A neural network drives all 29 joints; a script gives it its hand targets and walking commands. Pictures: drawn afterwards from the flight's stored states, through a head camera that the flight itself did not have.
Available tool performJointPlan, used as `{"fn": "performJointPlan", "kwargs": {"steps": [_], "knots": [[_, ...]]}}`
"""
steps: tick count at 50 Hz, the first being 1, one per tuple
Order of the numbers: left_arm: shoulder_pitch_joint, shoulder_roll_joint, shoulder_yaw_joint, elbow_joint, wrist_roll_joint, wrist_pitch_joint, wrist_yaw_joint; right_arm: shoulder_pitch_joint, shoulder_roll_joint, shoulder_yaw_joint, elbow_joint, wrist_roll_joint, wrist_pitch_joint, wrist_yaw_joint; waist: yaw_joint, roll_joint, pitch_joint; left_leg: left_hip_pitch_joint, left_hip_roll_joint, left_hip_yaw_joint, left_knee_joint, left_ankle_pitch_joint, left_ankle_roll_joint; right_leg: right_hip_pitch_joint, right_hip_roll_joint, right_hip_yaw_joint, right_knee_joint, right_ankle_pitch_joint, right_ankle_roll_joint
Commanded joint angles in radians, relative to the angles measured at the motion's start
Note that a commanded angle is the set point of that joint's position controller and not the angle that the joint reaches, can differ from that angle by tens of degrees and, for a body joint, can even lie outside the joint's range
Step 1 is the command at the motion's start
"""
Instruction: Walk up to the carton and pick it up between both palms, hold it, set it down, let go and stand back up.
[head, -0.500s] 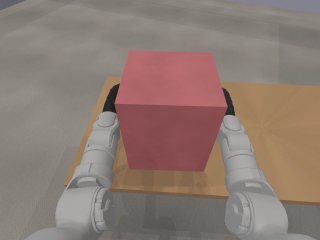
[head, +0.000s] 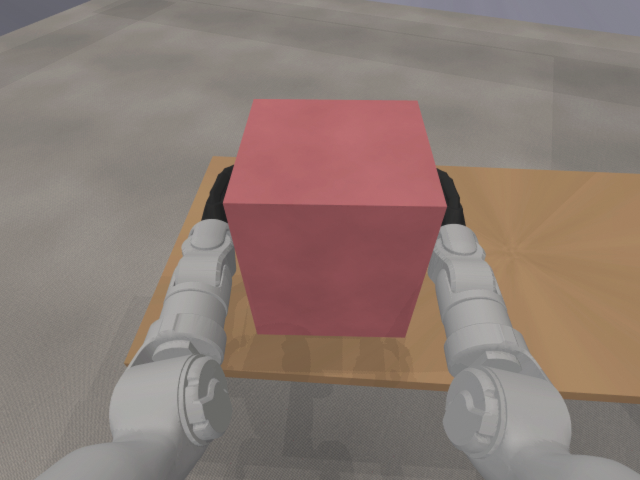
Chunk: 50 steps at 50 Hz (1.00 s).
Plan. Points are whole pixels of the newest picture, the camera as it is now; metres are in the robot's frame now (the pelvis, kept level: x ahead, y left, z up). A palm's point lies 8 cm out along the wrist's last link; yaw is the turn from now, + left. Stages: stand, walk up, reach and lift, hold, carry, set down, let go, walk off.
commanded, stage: set down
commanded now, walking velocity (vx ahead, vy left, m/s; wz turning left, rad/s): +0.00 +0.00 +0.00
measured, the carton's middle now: (332, 223) +0.43 +0.01 +0.10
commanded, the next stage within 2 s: none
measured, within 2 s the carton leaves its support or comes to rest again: neither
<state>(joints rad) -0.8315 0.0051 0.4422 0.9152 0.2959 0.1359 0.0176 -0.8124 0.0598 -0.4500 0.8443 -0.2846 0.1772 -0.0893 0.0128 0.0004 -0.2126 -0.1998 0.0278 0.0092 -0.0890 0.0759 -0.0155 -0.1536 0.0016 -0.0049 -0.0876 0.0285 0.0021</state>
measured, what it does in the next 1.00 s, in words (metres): stands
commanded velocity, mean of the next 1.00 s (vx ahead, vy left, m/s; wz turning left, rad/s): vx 0.00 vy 0.00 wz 0.00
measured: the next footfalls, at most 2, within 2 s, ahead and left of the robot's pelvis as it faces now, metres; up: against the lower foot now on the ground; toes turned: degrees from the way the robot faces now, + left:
none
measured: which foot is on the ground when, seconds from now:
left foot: down 0.00-1.00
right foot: down 0.00-1.00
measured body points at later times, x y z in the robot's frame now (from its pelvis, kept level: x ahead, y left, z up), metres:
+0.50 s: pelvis +0.01 +0.03 +0.00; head +0.07 +0.04 +0.44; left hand +0.44 +0.20 +0.05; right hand +0.45 -0.10 +0.06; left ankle +0.00 +0.13 -0.75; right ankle -0.03 -0.12 -0.75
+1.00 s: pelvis +0.01 +0.00 +0.00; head +0.07 +0.00 +0.44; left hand +0.43 +0.16 +0.05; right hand +0.43 -0.14 +0.05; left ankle +0.00 +0.13 -0.75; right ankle -0.03 -0.12 -0.75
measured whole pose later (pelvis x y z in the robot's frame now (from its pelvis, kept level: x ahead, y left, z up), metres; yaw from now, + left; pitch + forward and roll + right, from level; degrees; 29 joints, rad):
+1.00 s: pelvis +0.01 +0.00 +0.00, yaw +0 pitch +17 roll +0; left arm -0.71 -0.05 0.42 0.86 0.30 -0.04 0.06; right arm -0.70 0.05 -0.42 0.86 -0.27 -0.04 -0.07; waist 0.03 0.00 -0.19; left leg -0.27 0.02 0.02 -0.09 0.07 -0.02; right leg -0.23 0.00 0.00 -0.09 0.03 0.01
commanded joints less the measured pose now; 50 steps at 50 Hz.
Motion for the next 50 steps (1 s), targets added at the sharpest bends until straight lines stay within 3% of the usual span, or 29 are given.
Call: {"fn": "performJointPlan", "kwargs": {"steps": [1, 5, 12, 14, 16, 20, 22, 25, 28, 33, 35, 38, 40, 43, 50], "knots": [[-0.582, -0.386, -0.197, -0.122, 0.002, -0.084, -0.123, -0.622, 0.433, 0.229, -0.129, 0.018, -0.090, 0.096, 0.014, -0.020, -0.494, 0.180, -0.082, 0.034, 0.022, 0.151, 0.061, 0.228, 0.021, -0.016, 0.118, 0.354, 0.032], [-0.599, -0.393, -0.209, -0.157, -0.004, -0.112, -0.123, -0.618, 0.432, 0.238, -0.143, 0.019, -0.118, 0.102, 0.012, -0.025, -0.553, 0.201, -0.079, 0.029, 0.032, 0.199, 0.056, 0.209, 0.028, -0.024, 0.107, 0.357, 0.029], [-0.556, -0.445, -0.267, -0.158, 0.012, -0.152, -0.113, -0.599, 0.440, 0.252, -0.129, 0.015, -0.176, 0.108, 0.020, 0.032, -0.589, 0.255, -0.073, 0.020, 0.071, 0.337, 0.024, 0.158, 0.032, -0.013, 0.088, 0.349, 0.001], [-0.552, -0.452, -0.284, -0.170, -0.001, -0.166, -0.107, -0.576, 0.436, 0.255, -0.116, 0.010, -0.190, 0.111, 0.000, 0.014, -0.623, 0.282, -0.068, 0.012, 0.087, 0.379, 0.016, 0.151, 0.034, -0.015, 0.081, 0.361, -0.004], [-0.544, -0.466, -0.305, -0.171, -0.009, -0.174, -0.103, -0.576, 0.433, 0.261, -0.123, 0.014, -0.202, 0.114, 0.003, 0.010, -0.635, 0.319, -0.063, 0.008, 0.104, 0.427, 0.009, 0.124, 0.038, -0.014, 0.077, 0.355, -0.009], [-0.520, -0.496, -0.331, -0.156, -0.008, -0.186, -0.090, -0.566, 0.432, 0.266, -0.100, 0.018, -0.224, 0.117, 0.009, 0.047, -0.636, 0.369, -0.058, 0.007, 0.135, 0.532, -0.010, 0.078, 0.039, -0.007, 0.060, 0.357, -0.020], [-0.507, -0.518, -0.347, -0.153, -0.007, -0.191, -0.084, -0.544, 0.437, 0.262, -0.090, 0.011, -0.234, 0.119, -0.005, 0.057, -0.624, 0.391, -0.052, -0.006, 0.150, 0.585, -0.023, 0.071, 0.041, -0.008, 0.050, 0.350, -0.029], [-0.480, -0.545, -0.361, -0.149, -0.009, -0.204, -0.077, -0.519, 0.442, 0.266, -0.083, 0.010, -0.253, 0.119, -0.001, 0.065, -0.641, 0.436, -0.052, -0.007, 0.184, 0.702, -0.035, 0.045, 0.045, 0.001, 0.045, 0.397, -0.038], [-0.487, -0.549, -0.383, -0.187, -0.023, -0.223, -0.068, -0.505, 0.452, 0.273, -0.081, 0.020, -0.270, 0.118, -0.008, 0.066, -0.664, 0.470, -0.049, -0.006, 0.201, 0.756, -0.038, 0.042, 0.046, -0.001, 0.044, 0.422, -0.042], [-0.475, -0.587, -0.417, -0.203, -0.035, -0.237, -0.054, -0.517, 0.469, 0.321, -0.125, 0.038, -0.295, 0.113, 0.007, 0.079, -0.697, 0.475, -0.041, -0.014, 0.228, 0.838, -0.040, 0.059, 0.048, 0.009, 0.053, 0.470, -0.044], [-0.467, -0.600, -0.424, -0.219, -0.045, -0.241, -0.052, -0.519, 0.479, 0.343, -0.126, 0.040, -0.298, 0.113, 0.010, 0.045, -0.708, 0.494, -0.042, -0.012, 0.219, 0.831, -0.035, 0.065, 0.047, 0.014, 0.055, 0.479, -0.039], [-0.449, -0.597, -0.427, -0.210, -0.032, -0.244, -0.044, -0.504, 0.489, 0.357, -0.126, 0.050, -0.299, 0.109, 0.023, 0.054, -0.711, 0.457, -0.046, -0.009, 0.211, 0.796, -0.031, 0.098, 0.042, 0.014, 0.056, 0.480, -0.036], [-0.434, -0.590, -0.410, -0.211, -0.027, -0.241, -0.041, -0.491, 0.484, 0.360, -0.135, 0.047, -0.298, 0.106, 0.027, 0.023, -0.681, 0.420, -0.048, -0.007, 0.197, 0.756, -0.023, 0.112, 0.041, 0.014, 0.069, 0.498, -0.027], [-0.417, -0.588, -0.381, -0.188, -0.014, -0.234, -0.047, -0.496, 0.502, 0.359, -0.121, 0.037, -0.287, 0.108, 0.031, -0.026, -0.642, 0.357, -0.059, 0.002, 0.158, 0.656, -0.003, 0.151, 0.041, 0.010, 0.095, 0.519, -0.012], [-0.417, -0.490, -0.260, -0.167, 0.039, -0.234, -0.075, -0.461, 0.478, 0.283, -0.116, -0.016, -0.273, 0.092, 0.022, -0.054, -0.552, 0.220, -0.078, 0.021, 0.082, 0.389, 0.036, 0.205, 0.029, -0.004, 0.121, 0.494, 0.025]]}}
